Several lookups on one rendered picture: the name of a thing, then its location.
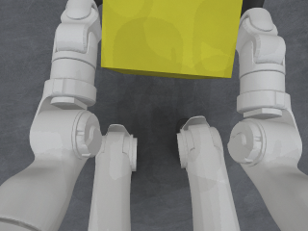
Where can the right robot hand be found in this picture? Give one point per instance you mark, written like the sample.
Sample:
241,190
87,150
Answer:
250,4

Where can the right robot forearm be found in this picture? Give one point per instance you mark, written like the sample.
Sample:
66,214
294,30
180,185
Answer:
262,69

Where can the right robot thigh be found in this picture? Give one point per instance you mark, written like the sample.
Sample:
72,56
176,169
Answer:
213,207

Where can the left robot shin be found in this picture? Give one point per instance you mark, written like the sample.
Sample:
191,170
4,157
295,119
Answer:
112,128

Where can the robot left upper arm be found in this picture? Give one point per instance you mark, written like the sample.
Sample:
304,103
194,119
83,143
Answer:
37,198

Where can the robot right upper arm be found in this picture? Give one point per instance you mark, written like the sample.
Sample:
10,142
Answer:
269,152

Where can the carton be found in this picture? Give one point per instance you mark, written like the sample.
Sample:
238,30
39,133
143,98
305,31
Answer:
184,39

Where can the left robot forearm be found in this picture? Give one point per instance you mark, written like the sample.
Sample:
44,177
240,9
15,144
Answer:
74,60

